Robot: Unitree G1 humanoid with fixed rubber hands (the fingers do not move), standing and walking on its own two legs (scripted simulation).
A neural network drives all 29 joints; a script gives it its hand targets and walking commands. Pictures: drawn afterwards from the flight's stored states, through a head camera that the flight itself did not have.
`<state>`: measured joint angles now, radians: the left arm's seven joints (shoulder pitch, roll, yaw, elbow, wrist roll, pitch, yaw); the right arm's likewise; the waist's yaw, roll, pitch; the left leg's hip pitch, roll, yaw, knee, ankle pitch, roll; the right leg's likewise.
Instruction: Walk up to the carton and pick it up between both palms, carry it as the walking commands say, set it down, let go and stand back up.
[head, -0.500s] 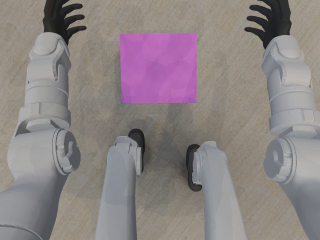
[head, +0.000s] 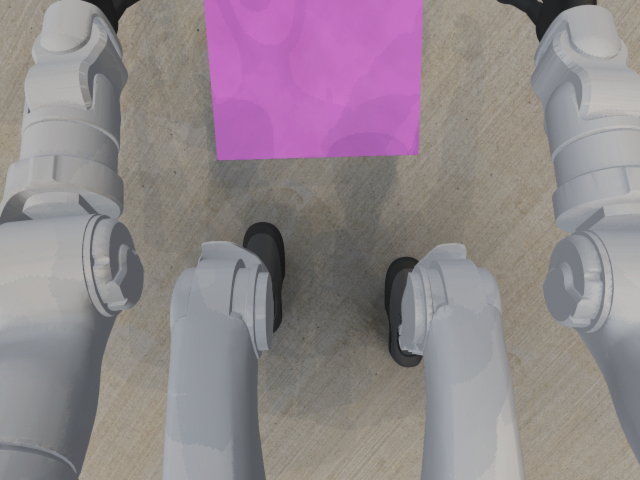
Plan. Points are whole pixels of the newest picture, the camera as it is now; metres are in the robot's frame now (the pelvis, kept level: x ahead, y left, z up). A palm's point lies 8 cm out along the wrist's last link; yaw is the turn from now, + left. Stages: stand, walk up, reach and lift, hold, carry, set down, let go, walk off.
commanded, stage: reach and lift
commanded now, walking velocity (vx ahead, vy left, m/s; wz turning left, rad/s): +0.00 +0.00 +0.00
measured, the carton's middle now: (315, 73) +0.52 +0.06 -0.35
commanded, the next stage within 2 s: none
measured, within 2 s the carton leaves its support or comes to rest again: neither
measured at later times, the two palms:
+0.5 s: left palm (153, 44) +0.52 +0.25 -0.26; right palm (493, 59) +0.53 -0.16 -0.27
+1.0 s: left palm (162, 43) +0.52 +0.24 -0.26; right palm (487, 56) +0.53 -0.15 -0.27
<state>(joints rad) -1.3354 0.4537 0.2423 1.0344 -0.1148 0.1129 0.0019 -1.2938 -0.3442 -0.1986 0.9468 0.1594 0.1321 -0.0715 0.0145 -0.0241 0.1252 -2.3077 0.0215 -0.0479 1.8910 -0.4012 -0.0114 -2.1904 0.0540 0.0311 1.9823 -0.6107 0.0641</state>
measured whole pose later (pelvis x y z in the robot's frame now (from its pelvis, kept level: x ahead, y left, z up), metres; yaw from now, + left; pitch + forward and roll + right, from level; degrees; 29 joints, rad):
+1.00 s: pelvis -0.01 +0.00 -0.07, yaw -1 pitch +35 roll -1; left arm -1.54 0.49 0.10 1.32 -0.27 -0.01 0.04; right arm -1.48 -0.35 -0.03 1.12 0.24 0.05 -0.11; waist 0.03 -0.01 0.45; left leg -2.35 0.07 -0.03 2.16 -0.43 0.00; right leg -2.25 0.04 0.03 2.26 -0.63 0.05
